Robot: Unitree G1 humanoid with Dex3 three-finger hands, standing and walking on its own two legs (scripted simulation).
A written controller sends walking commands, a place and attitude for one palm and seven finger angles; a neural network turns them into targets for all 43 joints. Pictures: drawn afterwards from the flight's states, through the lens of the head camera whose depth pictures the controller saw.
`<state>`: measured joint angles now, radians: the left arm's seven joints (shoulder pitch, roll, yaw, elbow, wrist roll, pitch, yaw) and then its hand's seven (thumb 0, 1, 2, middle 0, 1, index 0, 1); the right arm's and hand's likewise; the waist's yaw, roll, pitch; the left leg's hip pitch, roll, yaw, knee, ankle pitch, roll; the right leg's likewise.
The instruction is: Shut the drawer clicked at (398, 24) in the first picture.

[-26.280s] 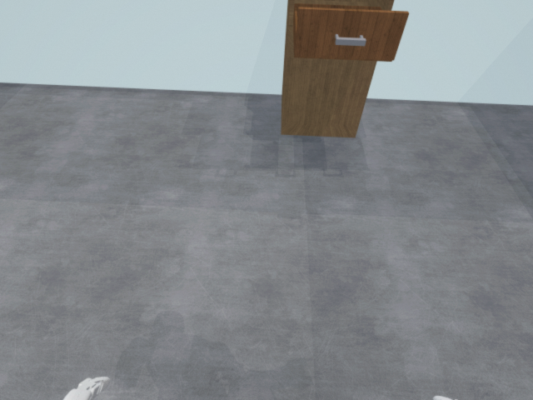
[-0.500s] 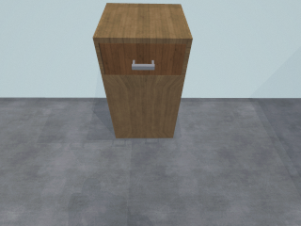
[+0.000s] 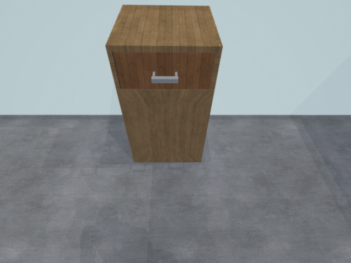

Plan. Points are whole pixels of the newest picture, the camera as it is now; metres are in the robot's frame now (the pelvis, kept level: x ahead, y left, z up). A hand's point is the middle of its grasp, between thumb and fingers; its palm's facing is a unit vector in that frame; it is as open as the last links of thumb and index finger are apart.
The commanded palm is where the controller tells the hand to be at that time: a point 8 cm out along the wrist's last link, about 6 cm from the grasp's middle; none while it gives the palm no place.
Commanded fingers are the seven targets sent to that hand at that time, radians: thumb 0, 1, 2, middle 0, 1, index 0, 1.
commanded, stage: look to check the result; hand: left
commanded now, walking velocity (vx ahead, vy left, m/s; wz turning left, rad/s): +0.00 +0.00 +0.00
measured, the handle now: (165, 76) +0.83 +0.09 -0.06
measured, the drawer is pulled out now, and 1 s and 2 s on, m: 0.00 0.00 0.00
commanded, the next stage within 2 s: stand and wait in 0.04 s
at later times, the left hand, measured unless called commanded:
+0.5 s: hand out of the picture +0.03 +0.19 -0.17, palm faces +0.03 -0.97 -0.24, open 7.4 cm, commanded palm none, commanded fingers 0.00 0.90 0.90 -0.20 -0.30 -0.20 -0.30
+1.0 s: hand out of the picture +0.04 +0.20 -0.17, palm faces +0.01 -0.97 -0.26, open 7.4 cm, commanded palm none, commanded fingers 0.00 0.90 0.90 -0.20 -0.30 -0.20 -0.30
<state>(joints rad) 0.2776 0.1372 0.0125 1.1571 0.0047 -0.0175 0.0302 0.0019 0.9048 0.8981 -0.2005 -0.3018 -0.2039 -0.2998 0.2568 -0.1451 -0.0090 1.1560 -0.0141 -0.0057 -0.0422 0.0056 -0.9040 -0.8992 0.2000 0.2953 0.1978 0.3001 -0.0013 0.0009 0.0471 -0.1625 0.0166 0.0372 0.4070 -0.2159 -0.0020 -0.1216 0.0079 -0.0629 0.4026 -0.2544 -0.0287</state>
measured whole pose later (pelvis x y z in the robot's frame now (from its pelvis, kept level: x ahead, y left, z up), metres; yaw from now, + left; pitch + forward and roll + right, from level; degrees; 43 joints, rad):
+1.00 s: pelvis +0.00 -0.01 +0.00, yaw +0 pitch -2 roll +0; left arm 0.18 0.24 0.02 1.15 0.01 -0.02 0.01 0.00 0.90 0.90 -0.20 -0.30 -0.21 -0.30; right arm 0.18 -0.25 -0.01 1.15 -0.02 -0.01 -0.03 0.01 -0.90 -0.90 0.20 0.30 0.20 0.30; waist 0.00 0.01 0.05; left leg -0.13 0.03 0.04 0.35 -0.18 -0.01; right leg -0.09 0.02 -0.06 0.34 -0.22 -0.04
